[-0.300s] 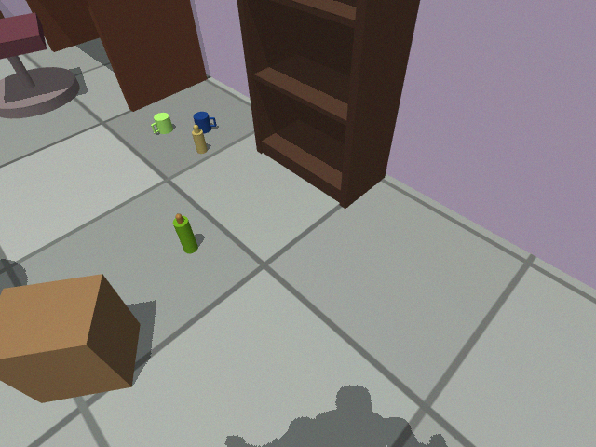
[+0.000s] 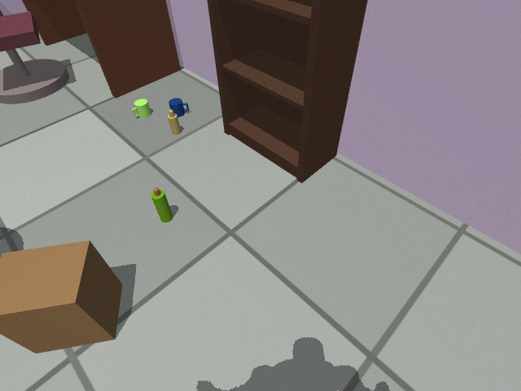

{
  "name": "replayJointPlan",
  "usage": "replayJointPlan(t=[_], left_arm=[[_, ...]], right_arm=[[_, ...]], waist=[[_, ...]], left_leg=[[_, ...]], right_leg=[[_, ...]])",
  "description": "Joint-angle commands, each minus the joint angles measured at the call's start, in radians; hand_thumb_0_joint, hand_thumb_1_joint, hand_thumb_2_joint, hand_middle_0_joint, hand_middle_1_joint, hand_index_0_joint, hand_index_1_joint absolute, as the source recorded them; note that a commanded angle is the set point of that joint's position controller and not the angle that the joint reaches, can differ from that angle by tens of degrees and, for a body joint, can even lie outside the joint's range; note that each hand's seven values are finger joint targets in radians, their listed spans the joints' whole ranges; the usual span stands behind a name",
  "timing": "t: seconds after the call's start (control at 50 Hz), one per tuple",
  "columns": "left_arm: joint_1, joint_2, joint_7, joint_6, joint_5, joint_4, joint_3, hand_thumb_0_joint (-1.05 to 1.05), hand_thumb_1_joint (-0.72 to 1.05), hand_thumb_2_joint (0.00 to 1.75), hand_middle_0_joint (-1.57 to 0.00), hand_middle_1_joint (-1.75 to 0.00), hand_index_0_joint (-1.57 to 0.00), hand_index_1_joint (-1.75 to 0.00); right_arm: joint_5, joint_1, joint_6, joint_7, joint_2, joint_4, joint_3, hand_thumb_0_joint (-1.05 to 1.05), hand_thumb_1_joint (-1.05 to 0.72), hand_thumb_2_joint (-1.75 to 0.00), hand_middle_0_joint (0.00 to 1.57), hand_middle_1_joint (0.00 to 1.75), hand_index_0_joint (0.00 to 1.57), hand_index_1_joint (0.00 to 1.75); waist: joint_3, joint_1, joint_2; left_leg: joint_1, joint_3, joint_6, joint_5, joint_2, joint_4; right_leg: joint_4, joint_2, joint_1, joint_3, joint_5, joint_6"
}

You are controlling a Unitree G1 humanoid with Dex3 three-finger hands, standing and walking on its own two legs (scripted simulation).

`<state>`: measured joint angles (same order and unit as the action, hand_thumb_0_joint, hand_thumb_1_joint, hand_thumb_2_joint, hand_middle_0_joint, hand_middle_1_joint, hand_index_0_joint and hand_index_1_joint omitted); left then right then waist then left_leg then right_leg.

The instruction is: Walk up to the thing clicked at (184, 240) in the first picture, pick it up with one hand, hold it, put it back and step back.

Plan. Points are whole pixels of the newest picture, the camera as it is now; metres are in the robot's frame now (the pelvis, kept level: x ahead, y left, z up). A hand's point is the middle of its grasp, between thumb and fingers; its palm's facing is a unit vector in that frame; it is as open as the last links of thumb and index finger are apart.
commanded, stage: stand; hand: left
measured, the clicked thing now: (161, 203) +1.03 +0.52 -0.67
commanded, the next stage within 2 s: walk up in 0.82 s
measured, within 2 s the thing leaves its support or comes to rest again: neither
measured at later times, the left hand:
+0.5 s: hand out of the picture +0.07 +0.26 -0.16, palm faces -0.02 -0.94 -0.34, open 7.4 cm
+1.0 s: hand out of the picture +0.07 +0.30 -0.15, palm faces +0.11 -0.92 -0.37, open 7.4 cm
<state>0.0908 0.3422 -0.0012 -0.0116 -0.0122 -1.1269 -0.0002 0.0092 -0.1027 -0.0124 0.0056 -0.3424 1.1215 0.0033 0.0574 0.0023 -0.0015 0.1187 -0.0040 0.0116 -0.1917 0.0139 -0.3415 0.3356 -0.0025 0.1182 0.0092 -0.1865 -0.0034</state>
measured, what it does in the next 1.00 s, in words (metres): lifts its left foot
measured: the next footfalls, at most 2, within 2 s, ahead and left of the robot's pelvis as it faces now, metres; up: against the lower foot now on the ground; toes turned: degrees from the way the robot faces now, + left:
left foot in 1.14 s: +0.18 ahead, +0.24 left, +0.00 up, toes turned +13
right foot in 1.58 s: +0.43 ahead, +0.02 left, +0.00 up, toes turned +8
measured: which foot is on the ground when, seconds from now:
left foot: down 0.00-0.88, up 0.90-1.00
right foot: down 0.00-1.00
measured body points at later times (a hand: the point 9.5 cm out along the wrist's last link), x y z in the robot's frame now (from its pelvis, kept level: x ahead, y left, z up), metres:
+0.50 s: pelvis +0.00 +0.00 +0.00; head +0.01 +0.00 +0.45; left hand +0.08 +0.30 -0.13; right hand +0.08 -0.29 -0.13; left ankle +0.00 +0.13 -0.75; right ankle +0.00 -0.12 -0.75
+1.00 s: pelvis +0.03 +0.02 -0.01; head +0.03 +0.03 +0.44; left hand +0.06 +0.35 -0.13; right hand +0.12 -0.29 -0.12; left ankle +0.03 +0.15 -0.71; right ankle +0.00 -0.11 -0.75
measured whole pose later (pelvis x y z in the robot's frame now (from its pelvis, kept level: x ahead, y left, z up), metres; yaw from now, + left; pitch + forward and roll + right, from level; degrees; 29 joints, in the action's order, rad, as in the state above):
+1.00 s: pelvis +0.03 +0.02 -0.01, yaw +5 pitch -1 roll -1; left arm 0.21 0.39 -0.03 -0.06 -0.05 -1.01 0.08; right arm 0.04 -0.22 0.01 0.08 -0.41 1.04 -0.07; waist 0.03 0.03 -0.01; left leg 0.37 0.00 -0.02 -0.41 0.04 -0.82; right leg 0.38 0.04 0.08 0.09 -0.28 -0.02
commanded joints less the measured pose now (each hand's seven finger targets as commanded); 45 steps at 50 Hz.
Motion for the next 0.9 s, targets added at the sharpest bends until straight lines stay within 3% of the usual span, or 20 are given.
replayJointPlan(t=[0.0,0.24,0.3,0.48,0.66,0.78,0.8,0.82,0.84,0.86,0.88], left_arm=[[-0.037,0.209,0.010,-0.023,0.004,0.059,0.039,0.00,0.90,0.90,-0.20,-0.30,-0.20,-0.30],[-0.027,0.205,0.011,-0.020,0.004,0.058,0.038,0.00,0.90,0.90,-0.20,-0.30,-0.20,-0.30],[-0.025,0.211,0.011,-0.020,0.003,0.056,0.041,0.00,0.90,0.90,-0.20,-0.30,-0.20,-0.30],[-0.019,0.212,0.011,-0.024,0.001,0.061,0.041,0.00,0.90,0.90,-0.20,-0.30,-0.20,-0.30],[-0.019,0.214,0.010,-0.019,0.001,0.057,0.041,0.00,0.90,0.90,-0.20,-0.30,-0.20,-0.30],[-0.011,0.210,0.012,-0.022,0.004,0.059,0.037,0.00,0.90,0.90,-0.20,-0.30,-0.20,-0.30],[0.065,0.326,-0.009,-0.046,-0.006,0.112,0.111,0.00,0.90,0.90,-0.20,-0.30,-0.20,-0.30],[0.116,0.337,-0.014,-0.048,-0.018,0.097,0.122,0.00,0.90,0.90,-0.20,-0.30,-0.20,-0.30],[0.151,0.356,-0.014,-0.051,-0.025,0.094,0.138,0.00,0.90,0.90,-0.20,-0.30,-0.20,-0.30],[0.173,0.393,-0.011,-0.056,-0.030,0.108,0.156,0.00,0.90,0.90,-0.20,-0.30,-0.20,-0.30],[0.145,0.386,-0.008,-0.066,-0.032,0.149,0.158,0.00,0.90,0.90,-0.20,-0.30,-0.20,-0.30]], right_arm=[[0.000,0.039,-0.024,-0.017,-0.207,-0.064,-0.039,0.00,-0.90,-0.90,0.20,0.30,0.20,0.30],[0.000,0.037,-0.022,-0.017,-0.212,-0.060,-0.040,0.00,-0.90,-0.90,0.20,0.30,0.20,0.30],[0.001,0.030,-0.021,-0.017,-0.212,-0.061,-0.041,0.00,-0.90,-0.90,0.20,0.30,0.20,0.30],[-0.001,0.031,-0.021,-0.016,-0.213,-0.065,-0.041,0.00,-0.90,-0.90,0.20,0.30,0.20,0.30],[0.001,0.021,-0.020,-0.017,-0.214,-0.062,-0.039,0.00,-0.90,-0.90,0.20,0.30,0.20,0.30],[-0.001,0.022,-0.023,-0.017,-0.218,-0.061,-0.039,0.00,-0.90,-0.90,0.20,0.30,0.20,0.30],[0.015,-0.031,-0.023,0.014,-0.294,-0.129,-0.100,0.00,-0.90,-0.90,0.20,0.30,0.20,0.30],[0.024,0.005,-0.015,0.028,-0.290,-0.142,-0.103,0.00,-0.90,-0.90,0.20,0.30,0.20,0.30],[0.027,0.060,-0.008,0.036,-0.271,-0.172,-0.099,0.00,-0.90,-0.90,0.20,0.30,0.20,0.30],[0.035,0.124,-0.005,0.044,-0.245,-0.216,-0.098,0.00,-0.90,-0.90,0.20,0.30,0.20,0.30],[0.043,0.108,-0.006,0.051,-0.249,-0.233,-0.103,0.00,-0.90,-0.90,0.20,0.30,0.20,0.30]], waist=[[-0.100,-0.001,-0.012],[-0.084,0.004,-0.014],[-0.071,0.000,-0.001],[-0.096,0.000,0.001],[-0.079,-0.001,0.005],[-0.102,0.001,-0.005],[-0.173,0.029,-0.006],[-0.090,0.063,-0.009],[-0.018,0.091,0.063],[0.019,0.121,0.186],[0.045,0.109,0.133]], left_leg=[[-0.021,-0.088,-0.035,0.166,0.113,0.048],[-0.005,-0.092,-0.037,0.145,0.114,0.063],[-0.009,-0.095,-0.034,0.111,0.112,0.070],[-0.027,-0.092,-0.041,0.165,0.113,0.053],[-0.005,-0.101,-0.035,0.129,0.112,0.071],[-0.024,-0.099,-0.037,0.205,0.114,0.053],[0.095,-0.133,-0.107,-0.261,0.054,-0.049],[0.298,-0.133,-0.108,-0.437,0.045,-0.085],[0.460,-0.066,-0.084,-0.388,0.012,-0.205],[0.556,-0.008,-0.066,-0.297,-0.003,-0.467],[0.607,-0.044,-0.046,-0.270,0.057,-0.533]], right_leg=[[-0.044,0.131,-0.032,-0.096,0.175,-0.024],[-0.056,0.131,-0.037,-0.092,0.149,-0.022],[-0.062,0.125,-0.012,-0.088,0.094,-0.021],[-0.059,0.136,-0.033,-0.090,0.168,-0.020],[-0.062,0.131,-0.027,-0.087,0.102,-0.021],[-0.054,0.139,-0.048,-0.085,0.183,-0.021],[0.040,0.092,-0.163,-0.051,-0.281,-0.054],[0.035,0.141,-0.183,-0.124,-0.463,-0.089],[-0.057,0.223,-0.226,-0.224,-0.567,-0.131],[-0.208,0.397,-0.185,-0.403,-0.640,-0.215],[-0.240,0.473,-0.159,-0.447,-0.599,-0.263]])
